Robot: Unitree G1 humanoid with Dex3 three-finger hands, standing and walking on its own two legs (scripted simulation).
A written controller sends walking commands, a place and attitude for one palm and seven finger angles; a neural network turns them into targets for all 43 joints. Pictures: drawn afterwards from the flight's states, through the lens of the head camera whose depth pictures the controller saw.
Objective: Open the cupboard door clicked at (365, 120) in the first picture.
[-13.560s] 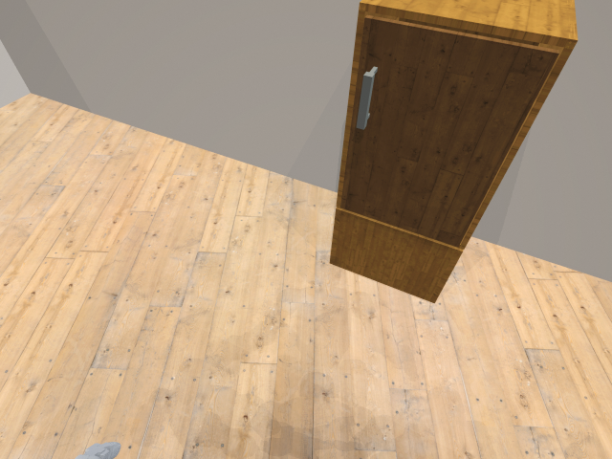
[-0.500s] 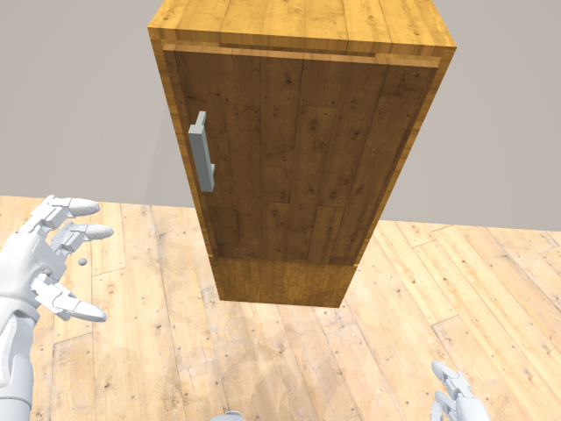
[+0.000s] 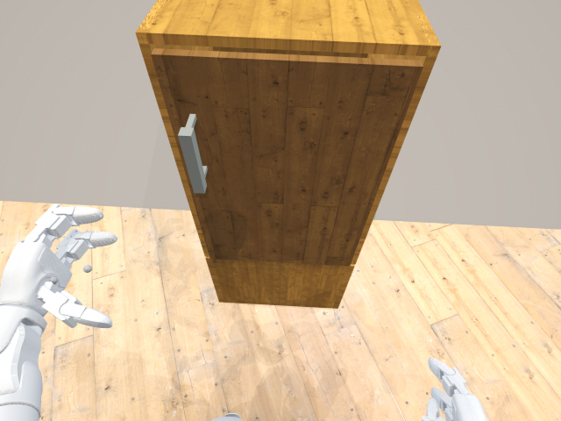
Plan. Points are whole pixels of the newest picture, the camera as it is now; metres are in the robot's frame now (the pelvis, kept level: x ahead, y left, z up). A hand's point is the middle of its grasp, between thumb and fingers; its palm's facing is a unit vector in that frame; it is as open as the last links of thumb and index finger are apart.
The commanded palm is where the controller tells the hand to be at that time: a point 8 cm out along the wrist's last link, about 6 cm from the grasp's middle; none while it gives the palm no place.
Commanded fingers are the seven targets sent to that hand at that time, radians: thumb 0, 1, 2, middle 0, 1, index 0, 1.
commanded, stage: move the hooked fingers beside the handle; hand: left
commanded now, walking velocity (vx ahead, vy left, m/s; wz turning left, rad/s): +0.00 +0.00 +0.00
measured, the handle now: (196, 155) +0.54 +0.18 +0.05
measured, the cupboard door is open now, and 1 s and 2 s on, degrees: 0 0 0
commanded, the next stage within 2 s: none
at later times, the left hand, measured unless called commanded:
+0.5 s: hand (109, 235) +0.35 +0.27 +0.07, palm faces +0.02 -1.00 +0.00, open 14.0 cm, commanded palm +0.32 +0.32 +0.07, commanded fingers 0.00 -0.50 0.30 -0.30 -1.20 -0.30 -1.20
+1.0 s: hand (131, 202) +0.41 +0.26 +0.06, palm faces -0.02 -1.00 +0.02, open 14.0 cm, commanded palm +0.39 +0.31 +0.06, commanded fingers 0.00 -0.50 0.30 -0.30 -1.20 -0.30 -1.20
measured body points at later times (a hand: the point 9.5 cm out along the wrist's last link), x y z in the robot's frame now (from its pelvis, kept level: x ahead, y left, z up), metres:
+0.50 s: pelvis +0.00 +0.00 +0.00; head +0.06 +0.01 +0.44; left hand +0.34 +0.32 +0.07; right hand +0.11 -0.27 -0.10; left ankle +0.01 +0.11 -0.70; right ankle +0.01 -0.12 -0.70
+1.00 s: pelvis +0.00 +0.01 -0.01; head +0.08 +0.03 +0.43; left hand +0.41 +0.31 +0.06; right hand +0.08 -0.26 -0.11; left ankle +0.01 +0.11 -0.70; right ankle +0.01 -0.12 -0.70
